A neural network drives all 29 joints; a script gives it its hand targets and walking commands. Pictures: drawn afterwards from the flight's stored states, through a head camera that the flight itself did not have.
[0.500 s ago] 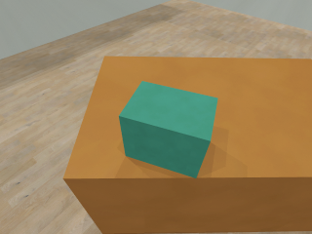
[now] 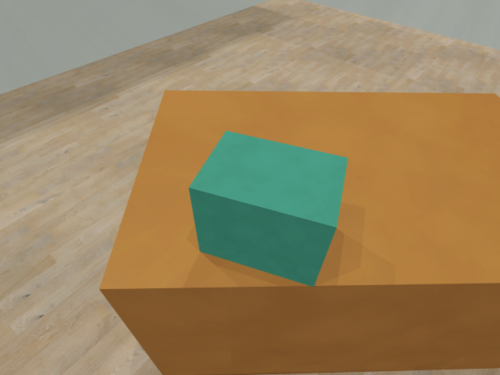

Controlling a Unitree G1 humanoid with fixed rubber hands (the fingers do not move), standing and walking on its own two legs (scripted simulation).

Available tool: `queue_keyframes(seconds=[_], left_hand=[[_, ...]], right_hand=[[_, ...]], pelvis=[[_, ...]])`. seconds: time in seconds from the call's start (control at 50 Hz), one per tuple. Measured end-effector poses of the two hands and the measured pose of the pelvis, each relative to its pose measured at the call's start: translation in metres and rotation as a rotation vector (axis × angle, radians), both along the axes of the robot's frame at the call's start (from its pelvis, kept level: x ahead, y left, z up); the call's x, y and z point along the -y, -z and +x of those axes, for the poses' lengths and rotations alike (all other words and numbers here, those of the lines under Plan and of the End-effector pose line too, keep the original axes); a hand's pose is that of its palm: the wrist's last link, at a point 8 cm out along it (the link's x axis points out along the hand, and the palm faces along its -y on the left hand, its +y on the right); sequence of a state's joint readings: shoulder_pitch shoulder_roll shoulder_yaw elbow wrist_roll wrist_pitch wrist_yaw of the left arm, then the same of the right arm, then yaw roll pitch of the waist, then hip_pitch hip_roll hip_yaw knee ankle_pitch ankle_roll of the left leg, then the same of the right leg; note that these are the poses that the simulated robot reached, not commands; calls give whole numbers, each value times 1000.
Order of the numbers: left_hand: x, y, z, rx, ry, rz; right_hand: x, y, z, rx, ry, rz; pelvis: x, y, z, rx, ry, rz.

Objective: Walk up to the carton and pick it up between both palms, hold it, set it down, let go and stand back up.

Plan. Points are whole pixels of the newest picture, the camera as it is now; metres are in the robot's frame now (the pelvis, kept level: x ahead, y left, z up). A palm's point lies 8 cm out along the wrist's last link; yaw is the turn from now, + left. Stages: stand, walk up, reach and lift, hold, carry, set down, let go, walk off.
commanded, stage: stand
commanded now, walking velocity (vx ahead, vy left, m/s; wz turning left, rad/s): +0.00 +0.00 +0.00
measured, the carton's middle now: (269, 207) +0.43 -0.02 +0.02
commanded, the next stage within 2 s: walk up in 1.20 s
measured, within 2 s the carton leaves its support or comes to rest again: neither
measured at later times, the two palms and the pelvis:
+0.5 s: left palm out of the picture +0.08 +0.25 -0.11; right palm out of the picture +0.08 -0.25 -0.11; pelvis +0.00 +0.00 +0.00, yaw -1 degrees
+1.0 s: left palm out of the picture +0.08 +0.25 -0.11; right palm out of the picture +0.07 -0.25 -0.11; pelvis +0.00 +0.00 +0.00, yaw -1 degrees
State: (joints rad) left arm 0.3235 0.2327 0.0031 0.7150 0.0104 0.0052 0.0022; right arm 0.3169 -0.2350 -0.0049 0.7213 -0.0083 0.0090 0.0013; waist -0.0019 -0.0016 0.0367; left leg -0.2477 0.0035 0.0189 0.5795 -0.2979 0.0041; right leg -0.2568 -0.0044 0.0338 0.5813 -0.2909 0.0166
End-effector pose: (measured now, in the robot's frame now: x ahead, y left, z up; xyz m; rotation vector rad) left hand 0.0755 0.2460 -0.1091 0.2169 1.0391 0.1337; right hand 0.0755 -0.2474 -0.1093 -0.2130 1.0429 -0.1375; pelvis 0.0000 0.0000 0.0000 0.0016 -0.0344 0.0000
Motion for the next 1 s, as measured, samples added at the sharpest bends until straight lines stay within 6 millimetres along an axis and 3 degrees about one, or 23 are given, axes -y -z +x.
queue_keyframes(seconds=[0.42,1.0], left_hand=[[0,-1,6,3,8,2],[-2,1,1,-28,13,5]], right_hand=[[-1,0,3,3,8,0],[1,2,-9,-28,25,-4]], pelvis=[[-2,-1,4,4,8,0],[-3,-2,4,5,17,1]])
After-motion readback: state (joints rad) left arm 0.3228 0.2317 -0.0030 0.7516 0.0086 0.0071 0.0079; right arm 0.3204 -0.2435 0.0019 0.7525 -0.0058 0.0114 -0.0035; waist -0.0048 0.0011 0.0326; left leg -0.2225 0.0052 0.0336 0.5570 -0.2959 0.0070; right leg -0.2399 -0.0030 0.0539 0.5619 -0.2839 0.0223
